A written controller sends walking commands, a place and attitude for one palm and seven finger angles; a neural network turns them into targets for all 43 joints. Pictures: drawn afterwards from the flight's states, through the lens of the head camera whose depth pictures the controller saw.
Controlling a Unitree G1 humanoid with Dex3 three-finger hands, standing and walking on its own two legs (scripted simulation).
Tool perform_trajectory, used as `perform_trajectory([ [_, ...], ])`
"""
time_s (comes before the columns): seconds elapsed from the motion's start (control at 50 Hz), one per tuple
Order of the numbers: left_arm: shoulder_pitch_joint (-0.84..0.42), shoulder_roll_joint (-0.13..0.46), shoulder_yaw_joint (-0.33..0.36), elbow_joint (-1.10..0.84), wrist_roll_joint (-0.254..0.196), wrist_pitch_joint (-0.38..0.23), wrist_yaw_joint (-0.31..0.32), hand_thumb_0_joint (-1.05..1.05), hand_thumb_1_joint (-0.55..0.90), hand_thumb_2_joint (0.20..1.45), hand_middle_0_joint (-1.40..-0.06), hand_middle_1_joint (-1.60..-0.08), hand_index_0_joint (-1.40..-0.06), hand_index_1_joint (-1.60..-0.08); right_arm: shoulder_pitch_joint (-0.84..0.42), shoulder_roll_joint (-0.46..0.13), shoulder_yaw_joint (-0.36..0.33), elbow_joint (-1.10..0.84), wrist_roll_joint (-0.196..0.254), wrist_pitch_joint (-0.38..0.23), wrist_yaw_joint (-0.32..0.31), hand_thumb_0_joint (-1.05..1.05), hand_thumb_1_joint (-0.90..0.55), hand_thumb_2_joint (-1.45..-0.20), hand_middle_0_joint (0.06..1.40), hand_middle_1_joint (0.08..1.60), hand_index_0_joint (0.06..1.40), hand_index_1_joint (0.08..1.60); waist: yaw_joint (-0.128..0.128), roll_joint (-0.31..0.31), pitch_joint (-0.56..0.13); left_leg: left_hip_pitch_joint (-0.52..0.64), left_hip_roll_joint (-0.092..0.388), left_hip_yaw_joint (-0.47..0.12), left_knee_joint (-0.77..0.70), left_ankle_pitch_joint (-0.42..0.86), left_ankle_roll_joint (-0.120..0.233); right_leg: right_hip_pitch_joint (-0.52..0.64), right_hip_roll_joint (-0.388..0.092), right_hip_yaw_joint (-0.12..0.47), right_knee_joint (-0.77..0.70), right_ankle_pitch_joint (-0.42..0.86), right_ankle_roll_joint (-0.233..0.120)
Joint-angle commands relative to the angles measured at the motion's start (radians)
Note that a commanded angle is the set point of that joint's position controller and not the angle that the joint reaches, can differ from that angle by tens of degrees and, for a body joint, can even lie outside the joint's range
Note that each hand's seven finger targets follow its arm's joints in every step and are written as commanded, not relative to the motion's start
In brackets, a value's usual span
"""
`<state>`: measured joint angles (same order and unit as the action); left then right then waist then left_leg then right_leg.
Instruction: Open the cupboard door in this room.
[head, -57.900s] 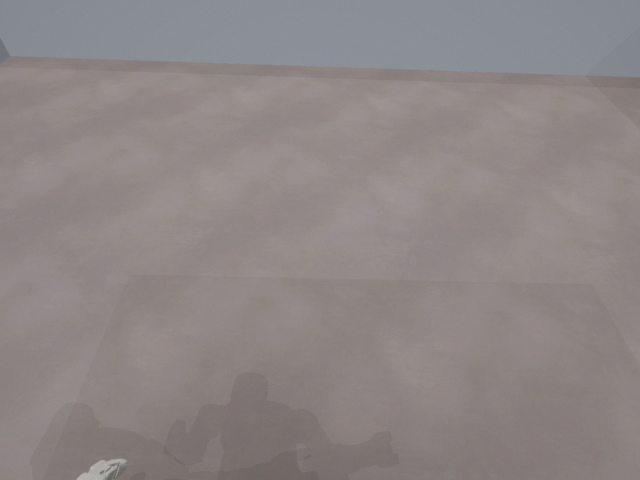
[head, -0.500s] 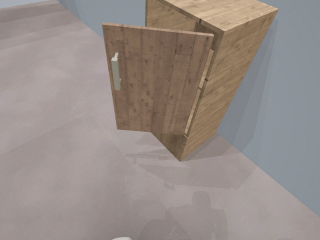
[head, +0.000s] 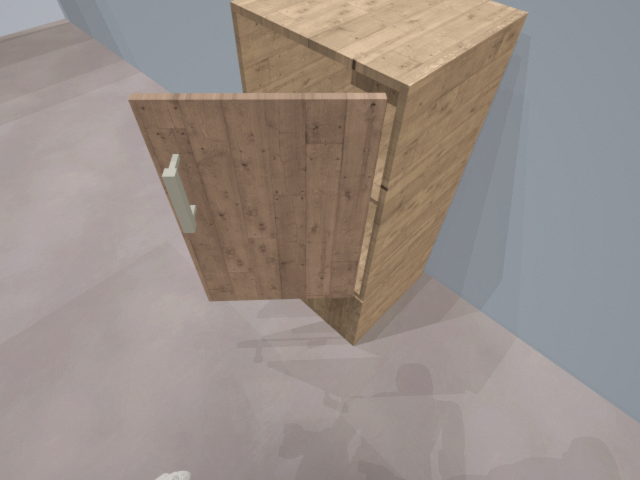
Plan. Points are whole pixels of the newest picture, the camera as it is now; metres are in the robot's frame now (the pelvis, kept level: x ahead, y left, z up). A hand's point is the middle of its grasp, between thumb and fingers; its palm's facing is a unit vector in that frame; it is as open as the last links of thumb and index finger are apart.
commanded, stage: come to a stop and stand still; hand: left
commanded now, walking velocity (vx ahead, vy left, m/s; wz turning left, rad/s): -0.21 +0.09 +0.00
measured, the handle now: (182, 194) +0.57 +0.25 -0.02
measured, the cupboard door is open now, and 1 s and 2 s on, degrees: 47 47 47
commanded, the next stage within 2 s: look again from close up in 1.02 s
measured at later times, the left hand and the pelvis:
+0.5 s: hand out of the picture -0.03 +0.23 -0.18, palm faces +0.07 -0.97 -0.22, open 7.4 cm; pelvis -0.04 +0.03 +0.00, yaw +0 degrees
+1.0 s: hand out of the picture -0.06 +0.18 -0.18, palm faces +0.03 -0.99 -0.15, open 7.3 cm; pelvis -0.06 +0.02 +0.01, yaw +1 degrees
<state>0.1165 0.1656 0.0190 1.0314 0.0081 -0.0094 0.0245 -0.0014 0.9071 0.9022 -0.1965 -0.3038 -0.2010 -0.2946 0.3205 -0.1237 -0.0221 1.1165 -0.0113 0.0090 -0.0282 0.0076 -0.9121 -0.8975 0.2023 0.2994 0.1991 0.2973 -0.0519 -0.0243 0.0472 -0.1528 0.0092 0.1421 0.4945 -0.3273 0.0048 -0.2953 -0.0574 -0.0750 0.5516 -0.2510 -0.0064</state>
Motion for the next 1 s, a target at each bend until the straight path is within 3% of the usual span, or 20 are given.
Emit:
perform_trajectory([
  [0.0,0.132,0.189,0.054,-0.027,0.002,0.009,0.022,0.0,0.9,0.9,-0.2,-0.3,-0.2,-0.3,0.078,-0.12,-0.04,-0.057,0.008,0.015,-0.014,0.0,-0.9,-0.9,0.2,0.3,0.2,0.3,0.065,-0.081,-0.154,-0.096,0.036,-0.036,0.148,0.218,-0.046,0.245,-0.239,0.167,-0.023,0.982,-0.133],
  [0.02,0.128,0.193,0.057,-0.027,0.006,0.013,0.024,0.0,0.9,0.9,-0.2,-0.3,-0.2,-0.3,0.056,-0.102,-0.038,-0.07,0.009,0.02,-0.009,0.0,-0.9,-0.9,0.2,0.3,0.2,0.3,0.073,-0.127,-0.132,-0.162,0.01,-0.041,0.183,-0.049,-0.051,0.264,-0.278,0.201,-0.058,1.003,-0.17],
  [0.04,0.115,0.195,0.06,-0.034,0.01,0.016,0.026,0.0,0.9,0.9,-0.2,-0.3,-0.2,-0.3,0.032,-0.093,-0.04,-0.084,0.009,0.026,-0.008,0.0,-0.9,-0.9,0.2,0.3,0.2,0.3,0.078,-0.169,-0.11,-0.196,0.004,-0.06,0.222,-0.176,-0.045,0.251,-0.302,0.219,-0.095,0.972,-0.194],
  [0.08,0.082,0.189,0.065,-0.045,0.017,0.023,0.028,0.0,0.9,0.9,-0.2,-0.3,-0.2,-0.3,0.007,-0.084,-0.044,-0.105,0.008,0.033,-0.007,0.0,-0.9,-0.9,0.2,0.3,0.2,0.3,0.072,-0.167,-0.089,-0.19,0.004,-0.085,0.215,-0.198,-0.039,0.219,-0.285,0.198,-0.122,0.875,-0.195],
  [0.12,0.048,0.185,0.065,-0.058,0.011,0.024,0.022,0.0,0.9,0.9,-0.2,-0.3,-0.2,-0.3,0.048,-0.09,-0.043,-0.092,0.008,0.029,-0.005,0.0,-0.9,-0.9,0.2,0.3,0.2,0.3,0.034,-0.177,-0.115,-0.1,0.018,-0.086,0.04,-0.021,-0.04,0.168,-0.244,0.168,-0.081,0.699,-0.142],
  [0.14,0.036,0.166,0.062,-0.066,0.005,0.027,0.018,0.0,0.9,0.9,-0.2,-0.3,-0.2,-0.3,0.079,-0.102,-0.041,-0.08,0.003,0.022,-0.004,0.0,-0.9,-0.9,0.2,0.3,0.2,0.3,0.017,-0.112,-0.123,0.009,0.036,-0.088,-0.064,0.136,-0.033,0.079,-0.198,0.145,-0.053,0.499,-0.094],
  [0.16,0.044,0.126,0.054,-0.079,-0.001,0.034,0.009,0.0,0.9,0.9,-0.2,-0.3,-0.2,-0.3,0.071,-0.152,-0.049,-0.091,-0.007,0.012,-0.006,0.0,-0.9,-0.9,0.2,0.3,0.2,0.3,0.024,0.07,-0.122,0.054,0.153,-0.231,-0.131,0.25,0.018,-0.032,-0.094,0.075,0.013,0.201,-0.025],
  [0.18,0.045,0.079,0.045,-0.087,-0.005,0.043,0.007,0.0,0.9,0.9,-0.2,-0.3,-0.2,-0.3,0.026,-0.197,-0.056,-0.115,-0.017,0.01,-0.01,0.0,-0.9,-0.9,0.2,0.3,0.2,0.3,0.034,0.255,-0.091,-0.05,0.298,-0.369,-0.223,0.278,0.102,-0.05,-0.002,0.007,0.131,-0.158,0.03],
  [0.2,0.046,0.088,0.048,-0.089,0.001,0.056,0.01,0.0,0.9,0.9,-0.2,-0.3,-0.2,-0.3,-0.027,-0.222,-0.056,-0.135,-0.021,0.014,-0.009,0.0,-0.9,-0.9,0.2,0.3,0.2,0.3,0.034,0.282,-0.044,-0.144,0.333,-0.395,-0.265,0.194,0.17,-0.044,0.025,0.061,0.283,-0.289,0.021],
  [0.22,0.051,0.1,0.054,-0.078,0.009,0.07,0.008,0.0,0.9,0.9,-0.2,-0.3,-0.2,-0.3,-0.074,-0.202,-0.051,-0.147,-0.019,0.01,-0.013,0.0,-0.9,-0.9,0.2,0.3,0.2,0.3,0.044,0.247,0.01,-0.21,0.312,-0.362,-0.289,0.105,0.175,-0.054,0.02,0.097,0.371,-0.289,0.009],
  [0.26,0.082,0.093,0.054,-0.056,0.013,0.068,-0.001,0.0,0.9,0.9,-0.2,-0.3,-0.2,-0.3,-0.109,-0.187,-0.036,-0.158,-0.021,0.002,-0.021,0.0,-0.9,-0.9,0.2,0.3,0.2,0.3,0.068,0.181,0.061,-0.2,0.263,-0.311,-0.265,0.16,0.154,-0.087,0.021,0.115,0.4,-0.229,0.004],
  [0.32,0.098,0.078,0.039,-0.042,0.007,0.049,-0.005,0.0,0.9,0.9,-0.2,-0.3,-0.2,-0.3,-0.091,-0.189,-0.029,-0.14,-0.016,-0.011,-0.022,0.0,-0.9,-0.9,0.2,0.3,0.2,0.3,0.062,0.143,-0.018,-0.034,0.243,-0.265,-0.214,0.379,0.158,-0.064,0.016,0.088,0.268,-0.217,0.017],
  [0.38,0.115,0.081,0.027,-0.03,0.004,0.039,-0.006,0.0,0.9,0.9,-0.2,-0.3,-0.2,-0.3,-0.064,-0.198,-0.034,-0.117,-0.007,-0.017,-0.019,0.0,-0.9,-0.9,0.2,0.3,0.2,0.3,0.046,0.155,-0.078,0.07,0.235,-0.249,-0.186,0.442,0.151,-0.014,0.018,0.062,0.106,-0.183,0.019],
  [0.44,0.174,0.095,0.024,-0.002,0.004,0.029,0.0,0.0,0.9,0.9,-0.2,-0.3,-0.2,-0.3,-0.08,-0.195,-0.034,-0.106,0.005,-0.016,-0.014,0.0,-0.9,-0.9,0.2,0.3,0.2,0.3,0.066,0.073,-0.082,0.017,0.186,-0.233,-0.14,0.335,0.097,0.112,0.01,0.091,-0.149,0.02,0.009],
  [0.48,0.157,0.124,0.02,0.004,0.007,0.014,0.005,0.0,0.9,0.9,-0.2,-0.3,-0.2,-0.3,-0.079,-0.153,-0.029,-0.104,0.011,-0.012,-0.005,0.0,-0.9,-0.9,0.2,0.3,0.2,0.3,0.041,-0.022,-0.019,-0.016,0.101,-0.182,-0.13,0.173,0.031,0.072,-0.065,0.19,-0.227,0.098,-0.03],
  [0.5,0.146,0.131,0.015,0.003,0.004,0.012,0.002,0.0,0.9,0.9,-0.2,-0.3,-0.2,-0.3,-0.07,-0.148,-0.026,-0.099,0.008,-0.011,0.0,0.0,-0.9,-0.9,0.2,0.3,0.2,0.3,0.028,-0.021,-0.011,0.018,0.083,-0.173,-0.144,0.121,0.018,0.02,-0.084,0.192,-0.233,0.036,-0.039],
  [0.52,0.152,0.137,0.013,0.004,0.004,0.015,0.001,0.0,0.9,0.9,-0.2,-0.3,-0.2,-0.3,-0.067,-0.146,-0.026,-0.092,0.006,-0.013,0.005,0.0,-0.9,-0.9,0.2,0.3,0.2,0.3,0.028,0.031,-0.008,0.037,0.079,-0.183,-0.162,0.103,0.019,-0.016,-0.079,0.184,-0.22,-0.019,-0.037],
  [0.58,0.169,0.103,0.006,0.025,0.006,0.005,0.005,0.0,0.9,0.9,-0.2,-0.3,-0.2,-0.3,-0.063,-0.153,-0.03,-0.072,0.004,-0.014,0.003,0.0,-0.9,-0.9,0.2,0.3,0.2,0.3,0.035,-0.083,-0.024,0.035,0.096,-0.183,-0.156,0.129,0.029,0.027,-0.043,0.163,-0.226,0.012,-0.017],
  [0.72,0.195,0.095,0.002,0.044,0.004,0.006,0.007,0.0,0.9,0.9,-0.2,-0.3,-0.2,-0.3,-0.036,-0.139,-0.016,-0.031,-0.002,-0.008,0.004,0.0,-0.9,-0.9,0.2,0.3,0.2,0.3,0.04,0.021,0.059,-0.033,0.086,-0.183,-0.202,0.016,0.02,0.007,-0.037,0.168,-0.256,-0.086,-0.022],
  [0.98,0.232,0.061,0.0,0.076,-0.001,0.001,0.011,0.0,0.9,0.9,-0.2,-0.3,-0.2,-0.3,0.041,-0.105,-0.006,0.013,-0.001,-0.016,-0.007,0.0,-0.9,-0.9,0.2,0.3,0.2,0.3,0.05,0.015,0.046,-0.051,0.088,-0.184,-0.199,0.071,0.02,0.064,-0.033,0.145,-0.248,-0.026,-0.03],
])
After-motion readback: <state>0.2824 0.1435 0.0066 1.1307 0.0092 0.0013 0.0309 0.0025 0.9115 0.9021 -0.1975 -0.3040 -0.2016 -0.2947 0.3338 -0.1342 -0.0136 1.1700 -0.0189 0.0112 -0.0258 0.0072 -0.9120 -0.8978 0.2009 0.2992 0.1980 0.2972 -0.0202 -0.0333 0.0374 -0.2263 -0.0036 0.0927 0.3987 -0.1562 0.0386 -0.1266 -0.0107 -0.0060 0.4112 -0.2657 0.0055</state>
